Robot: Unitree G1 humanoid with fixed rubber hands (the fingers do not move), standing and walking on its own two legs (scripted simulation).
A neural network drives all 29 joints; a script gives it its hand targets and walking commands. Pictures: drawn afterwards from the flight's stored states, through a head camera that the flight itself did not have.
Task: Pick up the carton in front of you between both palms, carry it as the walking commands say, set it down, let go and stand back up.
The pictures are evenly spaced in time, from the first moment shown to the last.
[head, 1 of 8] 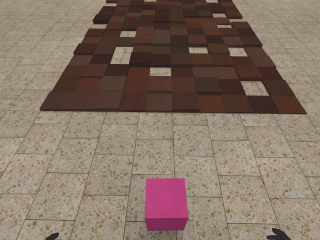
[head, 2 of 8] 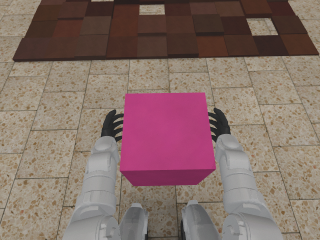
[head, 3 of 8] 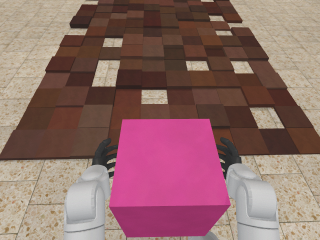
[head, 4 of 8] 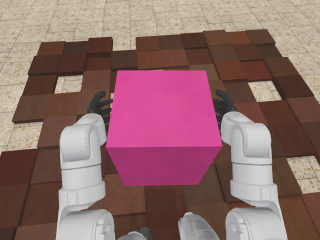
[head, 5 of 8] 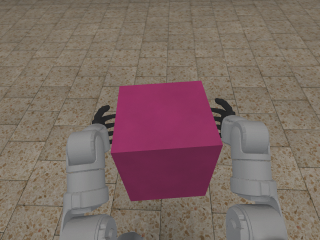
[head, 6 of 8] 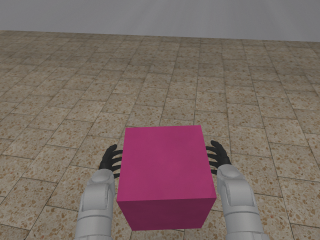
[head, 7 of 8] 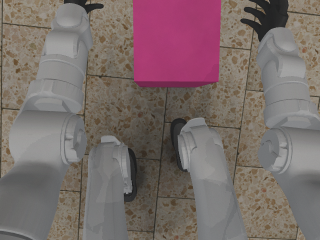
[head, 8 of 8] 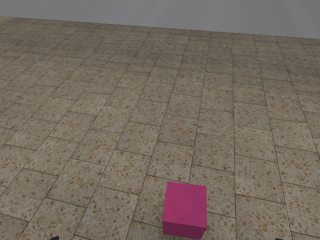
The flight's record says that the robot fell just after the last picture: no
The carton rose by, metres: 0.80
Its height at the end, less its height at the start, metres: +0.00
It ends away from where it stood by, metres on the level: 6.78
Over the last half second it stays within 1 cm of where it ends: yes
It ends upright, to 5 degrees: yes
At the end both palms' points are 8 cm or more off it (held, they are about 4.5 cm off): yes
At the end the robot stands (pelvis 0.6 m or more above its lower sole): yes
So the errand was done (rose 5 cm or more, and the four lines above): yes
